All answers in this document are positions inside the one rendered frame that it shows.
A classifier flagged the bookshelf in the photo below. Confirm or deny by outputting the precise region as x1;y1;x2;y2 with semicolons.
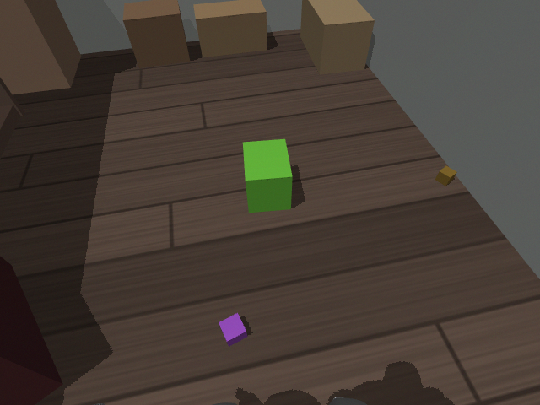
0;78;24;159

